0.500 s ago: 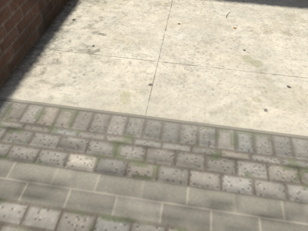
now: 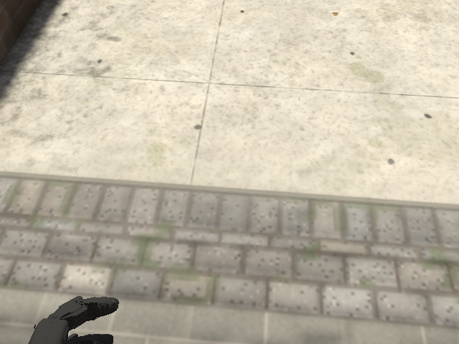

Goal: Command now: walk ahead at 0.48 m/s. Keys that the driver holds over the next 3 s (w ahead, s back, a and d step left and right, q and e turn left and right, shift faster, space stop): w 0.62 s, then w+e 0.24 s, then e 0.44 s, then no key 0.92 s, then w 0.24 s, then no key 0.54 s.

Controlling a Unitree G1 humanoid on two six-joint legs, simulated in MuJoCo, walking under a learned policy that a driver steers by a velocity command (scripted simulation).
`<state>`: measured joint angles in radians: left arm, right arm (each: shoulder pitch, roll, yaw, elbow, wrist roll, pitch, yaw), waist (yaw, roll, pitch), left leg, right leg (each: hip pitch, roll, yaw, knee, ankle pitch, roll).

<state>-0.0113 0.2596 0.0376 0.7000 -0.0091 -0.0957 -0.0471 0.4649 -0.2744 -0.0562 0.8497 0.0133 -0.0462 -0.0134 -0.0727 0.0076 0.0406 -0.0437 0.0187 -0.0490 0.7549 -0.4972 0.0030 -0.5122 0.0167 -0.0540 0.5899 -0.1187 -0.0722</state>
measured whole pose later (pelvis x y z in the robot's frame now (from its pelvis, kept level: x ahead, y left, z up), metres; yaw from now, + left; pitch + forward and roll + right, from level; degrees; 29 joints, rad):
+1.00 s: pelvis +0.56 +0.00 +0.01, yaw -10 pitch +2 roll +2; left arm 0.09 0.26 0.04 0.73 0.00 -0.05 -0.06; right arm 0.29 -0.28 -0.06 0.86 0.01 -0.05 -0.02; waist -0.06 -0.03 0.03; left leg 0.07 -0.01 0.20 0.30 -0.39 -0.01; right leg -0.58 -0.04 -0.02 0.57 0.00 -0.05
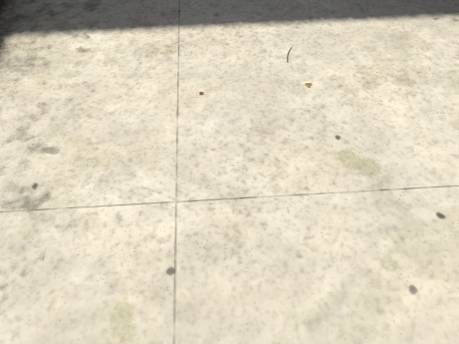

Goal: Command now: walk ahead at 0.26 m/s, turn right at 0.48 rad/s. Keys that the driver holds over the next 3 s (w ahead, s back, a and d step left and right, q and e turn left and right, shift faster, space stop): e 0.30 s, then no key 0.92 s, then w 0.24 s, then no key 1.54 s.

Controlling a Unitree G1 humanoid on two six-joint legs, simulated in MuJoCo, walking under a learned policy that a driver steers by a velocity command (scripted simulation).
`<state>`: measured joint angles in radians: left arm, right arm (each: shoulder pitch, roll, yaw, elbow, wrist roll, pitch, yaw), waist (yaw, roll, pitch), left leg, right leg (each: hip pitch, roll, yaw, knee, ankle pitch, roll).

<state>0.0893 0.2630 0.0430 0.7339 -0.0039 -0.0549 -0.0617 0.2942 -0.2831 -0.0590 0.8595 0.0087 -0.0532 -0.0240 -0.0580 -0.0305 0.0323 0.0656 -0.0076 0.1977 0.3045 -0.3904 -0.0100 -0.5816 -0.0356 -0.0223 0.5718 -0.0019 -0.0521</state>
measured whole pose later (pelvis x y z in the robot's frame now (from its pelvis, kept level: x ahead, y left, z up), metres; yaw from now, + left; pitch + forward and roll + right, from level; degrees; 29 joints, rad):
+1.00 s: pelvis +0.17 +0.01 +0.00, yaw -16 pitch -1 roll +0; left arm 0.20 0.23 0.04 0.74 0.01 0.02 0.01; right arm 0.17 -0.24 -0.03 0.76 -0.01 -0.02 -0.01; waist -0.01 0.01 0.03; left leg -0.24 0.00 -0.03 0.56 -0.29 -0.02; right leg -0.24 0.04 0.10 0.57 -0.31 0.00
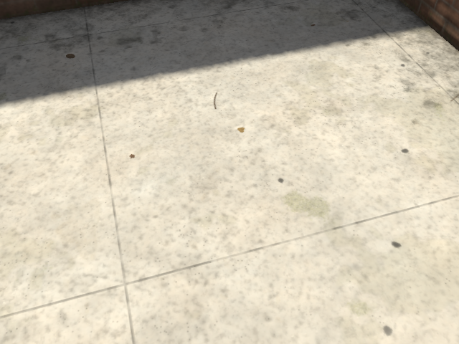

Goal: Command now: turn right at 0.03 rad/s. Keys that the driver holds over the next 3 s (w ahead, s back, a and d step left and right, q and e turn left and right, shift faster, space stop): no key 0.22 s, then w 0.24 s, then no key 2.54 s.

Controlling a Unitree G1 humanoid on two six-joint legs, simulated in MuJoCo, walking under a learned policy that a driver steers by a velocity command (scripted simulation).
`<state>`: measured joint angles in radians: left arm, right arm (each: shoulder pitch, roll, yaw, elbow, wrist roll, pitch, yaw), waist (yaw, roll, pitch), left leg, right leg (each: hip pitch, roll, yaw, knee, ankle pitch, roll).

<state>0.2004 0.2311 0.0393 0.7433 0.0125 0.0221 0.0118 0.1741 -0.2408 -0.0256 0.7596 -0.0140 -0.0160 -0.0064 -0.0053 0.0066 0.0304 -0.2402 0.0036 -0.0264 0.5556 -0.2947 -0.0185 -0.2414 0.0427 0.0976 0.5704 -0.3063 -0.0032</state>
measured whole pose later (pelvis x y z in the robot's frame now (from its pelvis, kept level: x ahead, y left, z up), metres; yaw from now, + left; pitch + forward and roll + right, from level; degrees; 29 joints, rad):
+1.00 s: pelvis +0.15 +0.01 +0.00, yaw +2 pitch +0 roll -1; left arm 0.09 0.21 0.03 0.88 0.01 -0.02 0.01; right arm 0.24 -0.25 -0.04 0.93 0.00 0.01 -0.05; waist -0.01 0.03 0.04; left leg -0.30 0.04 -0.04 0.77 -0.50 -0.07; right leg -0.30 0.05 -0.03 0.45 -0.15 -0.05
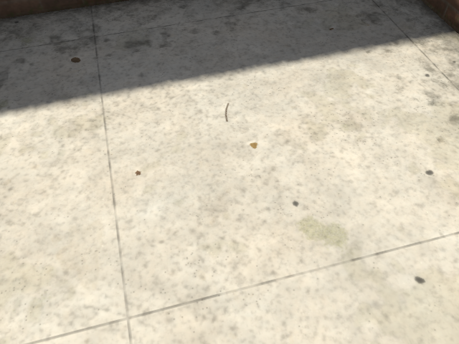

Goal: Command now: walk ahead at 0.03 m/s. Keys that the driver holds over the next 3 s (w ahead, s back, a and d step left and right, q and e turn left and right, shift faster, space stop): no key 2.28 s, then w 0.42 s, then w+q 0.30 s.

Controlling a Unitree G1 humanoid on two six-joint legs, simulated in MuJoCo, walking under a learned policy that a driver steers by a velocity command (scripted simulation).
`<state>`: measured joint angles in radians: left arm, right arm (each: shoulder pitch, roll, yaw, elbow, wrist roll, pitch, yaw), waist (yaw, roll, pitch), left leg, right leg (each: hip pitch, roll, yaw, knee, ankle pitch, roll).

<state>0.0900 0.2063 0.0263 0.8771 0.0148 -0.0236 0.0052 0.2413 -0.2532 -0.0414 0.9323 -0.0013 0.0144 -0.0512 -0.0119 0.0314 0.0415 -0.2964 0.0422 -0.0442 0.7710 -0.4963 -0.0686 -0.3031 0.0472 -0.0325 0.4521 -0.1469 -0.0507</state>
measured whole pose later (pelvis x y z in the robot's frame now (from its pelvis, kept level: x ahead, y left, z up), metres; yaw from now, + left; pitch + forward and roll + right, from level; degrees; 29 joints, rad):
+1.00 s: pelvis +0.04 +0.03 +0.00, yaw -2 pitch -1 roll +0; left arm 0.16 0.21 0.03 1.14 0.00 0.02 0.05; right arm 0.29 -0.19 -0.01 1.09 -0.01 -0.02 -0.03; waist 0.00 0.00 0.04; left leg -0.13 -0.01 0.02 0.46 -0.30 0.02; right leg -0.23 -0.01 0.02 0.47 -0.22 0.01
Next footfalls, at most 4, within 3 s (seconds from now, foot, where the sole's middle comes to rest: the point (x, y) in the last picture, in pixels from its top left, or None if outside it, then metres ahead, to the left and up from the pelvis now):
0.06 left None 0.05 0.14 -0.77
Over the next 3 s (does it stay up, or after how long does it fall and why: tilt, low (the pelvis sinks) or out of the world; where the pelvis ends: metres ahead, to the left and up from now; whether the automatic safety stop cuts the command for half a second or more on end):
stays up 0.29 -0.01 -0.01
